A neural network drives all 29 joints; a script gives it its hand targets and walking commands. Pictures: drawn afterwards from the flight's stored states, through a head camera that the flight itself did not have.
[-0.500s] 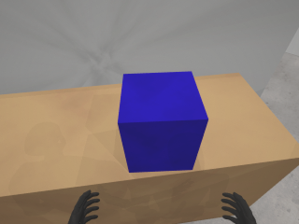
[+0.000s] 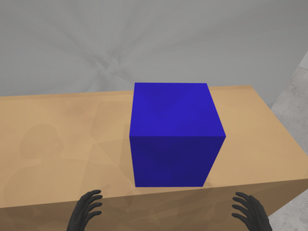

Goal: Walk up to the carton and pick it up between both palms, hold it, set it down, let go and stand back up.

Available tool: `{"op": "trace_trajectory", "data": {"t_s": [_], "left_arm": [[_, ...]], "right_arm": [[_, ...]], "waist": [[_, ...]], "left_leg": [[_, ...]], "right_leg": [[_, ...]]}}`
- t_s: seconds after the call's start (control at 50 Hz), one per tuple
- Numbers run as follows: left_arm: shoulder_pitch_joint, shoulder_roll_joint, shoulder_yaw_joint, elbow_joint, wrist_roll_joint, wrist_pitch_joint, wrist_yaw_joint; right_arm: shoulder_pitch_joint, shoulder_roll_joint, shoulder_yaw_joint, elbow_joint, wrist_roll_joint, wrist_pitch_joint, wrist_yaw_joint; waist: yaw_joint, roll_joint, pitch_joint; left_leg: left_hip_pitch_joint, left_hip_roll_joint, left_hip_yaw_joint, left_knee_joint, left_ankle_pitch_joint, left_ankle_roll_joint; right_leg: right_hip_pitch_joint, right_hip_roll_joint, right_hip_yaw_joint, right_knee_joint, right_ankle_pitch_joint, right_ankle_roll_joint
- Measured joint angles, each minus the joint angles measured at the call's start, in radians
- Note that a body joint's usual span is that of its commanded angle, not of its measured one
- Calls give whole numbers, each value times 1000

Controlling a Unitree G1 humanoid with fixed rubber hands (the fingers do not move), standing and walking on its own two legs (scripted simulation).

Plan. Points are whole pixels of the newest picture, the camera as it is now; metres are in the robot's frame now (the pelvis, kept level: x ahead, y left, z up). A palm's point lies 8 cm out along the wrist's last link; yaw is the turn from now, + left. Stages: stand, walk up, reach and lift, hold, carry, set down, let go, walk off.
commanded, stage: reach and lift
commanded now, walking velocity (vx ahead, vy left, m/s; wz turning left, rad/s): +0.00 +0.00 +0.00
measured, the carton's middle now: (169, 136) +0.39 -0.01 +0.04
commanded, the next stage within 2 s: none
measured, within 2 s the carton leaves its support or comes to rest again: neither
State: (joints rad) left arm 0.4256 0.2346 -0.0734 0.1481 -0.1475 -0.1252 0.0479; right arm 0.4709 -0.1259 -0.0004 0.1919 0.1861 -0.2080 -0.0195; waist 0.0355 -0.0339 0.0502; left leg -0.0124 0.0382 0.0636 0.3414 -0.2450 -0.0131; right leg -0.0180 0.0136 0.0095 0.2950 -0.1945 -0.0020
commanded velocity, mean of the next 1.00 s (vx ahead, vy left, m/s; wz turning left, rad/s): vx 0.00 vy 0.00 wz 0.00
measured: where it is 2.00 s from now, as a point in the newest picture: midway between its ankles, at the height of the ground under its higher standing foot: outside the picture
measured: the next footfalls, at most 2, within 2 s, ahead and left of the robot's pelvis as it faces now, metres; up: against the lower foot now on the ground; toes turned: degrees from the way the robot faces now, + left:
none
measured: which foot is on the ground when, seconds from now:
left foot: down 0.00-1.00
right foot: down 0.00-1.00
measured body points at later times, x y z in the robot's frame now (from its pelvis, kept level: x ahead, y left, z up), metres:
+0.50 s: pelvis -0.02 -0.01 +0.00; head -0.01 +0.00 +0.45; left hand +0.23 +0.20 +0.05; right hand +0.23 -0.21 +0.05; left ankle -0.03 +0.12 -0.75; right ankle -0.02 -0.12 -0.75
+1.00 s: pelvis -0.03 -0.02 +0.00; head -0.01 -0.01 +0.45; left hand +0.30 +0.20 +0.10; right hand +0.30 -0.22 +0.10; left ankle -0.03 +0.12 -0.75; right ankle -0.02 -0.12 -0.75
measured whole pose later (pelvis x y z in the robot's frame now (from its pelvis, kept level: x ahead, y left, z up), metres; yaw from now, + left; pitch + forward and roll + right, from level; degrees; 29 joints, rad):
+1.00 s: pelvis -0.03 -0.02 +0.00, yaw +0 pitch -2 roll +0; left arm -0.25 0.25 0.16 -0.04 -0.20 0.60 0.02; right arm -0.19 -0.26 0.00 0.04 0.33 0.34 -0.16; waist -0.01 -0.02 0.07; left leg -0.11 0.04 0.07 0.32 -0.17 -0.02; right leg -0.15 0.02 0.01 0.33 -0.15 -0.01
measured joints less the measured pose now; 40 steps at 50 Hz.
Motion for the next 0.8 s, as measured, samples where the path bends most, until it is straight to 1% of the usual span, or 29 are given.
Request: {"op": "trace_trajectory", "data": {"t_s": [0.1,0.18,0.26,0.3,0.34,0.4,0.46,0.52,0.6,0.72,0.8], "left_arm": [[-7,-16,-18,-55,6,-3,21],[-38,-23,-30,-71,-11,21,25],[-94,-23,-28,-80,-26,103,26],[-129,-20,-20,-95,-33,158,31],[-160,-16,-10,-132,-43,207,39],[-199,-19,13,-192,-47,260,42],[-241,-25,48,-220,-47,309,24],[-287,-26,87,-216,-46,377,-2],[-342,-21,130,-224,-38,461,-24],[-409,-10,156,-278,-43,542,-22],[-468,-4,177,-275,-59,591,-30]], "right_arm": [[-24,-8,-12,-17,19,-9,4],[-55,-11,-20,-49,10,11,-4],[-103,-17,-27,-79,8,81,-17],[-130,-24,-28,-98,13,126,-25],[-156,-33,-26,-128,19,167,-31],[-191,-49,-20,-174,32,203,-39],[-233,-64,-10,-200,48,236,-54],[-281,-75,1,-202,58,281,-74],[-334,-82,3,-205,74,337,-96],[-400,-90,-2,-226,105,390,-104],[-464,-107,1,-226,109,436,-114]], "waist": [[2,19,7],[-4,34,16],[-7,40,24],[-1,39,23],[3,35,19],[5,33,16],[0,31,14],[-8,27,18],[-13,17,23],[-19,17,24],[-27,24,23]], "left_leg": [[-1,-2,-1,9,-2,3],[0,-8,0,6,4,7],[-3,-10,4,-2,14,8],[-9,-11,10,-9,20,8],[-19,-10,12,-14,26,6],[-33,-6,12,-16,32,2],[-34,-1,9,-24,39,-1],[-29,2,5,-33,46,-4],[-31,4,5,-43,56,-7],[-53,6,3,-39,63,-11],[-61,7,2,-34,64,-10]], "right_leg": [[3,-2,0,0,3,2],[-2,-8,0,11,1,5],[-15,-10,5,22,2,6],[-29,-10,10,28,4,5],[-44,-9,13,31,6,4],[-58,-5,13,28,12,1],[-54,0,9,12,23,-2],[-48,3,6,1,30,-5],[-54,5,5,0,36,-9],[-77,8,3,6,40,-13],[-85,8,2,14,40,-13]]}}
